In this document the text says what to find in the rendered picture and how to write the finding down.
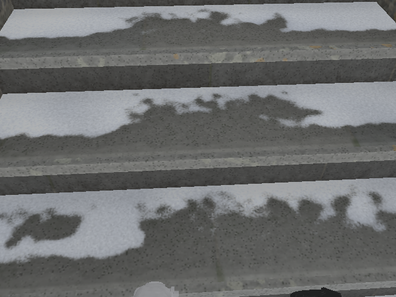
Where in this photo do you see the robot left thigh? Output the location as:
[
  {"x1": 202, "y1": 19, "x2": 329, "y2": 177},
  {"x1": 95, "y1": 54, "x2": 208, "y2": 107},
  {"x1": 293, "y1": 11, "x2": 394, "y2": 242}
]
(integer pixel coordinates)
[{"x1": 134, "y1": 283, "x2": 179, "y2": 297}]

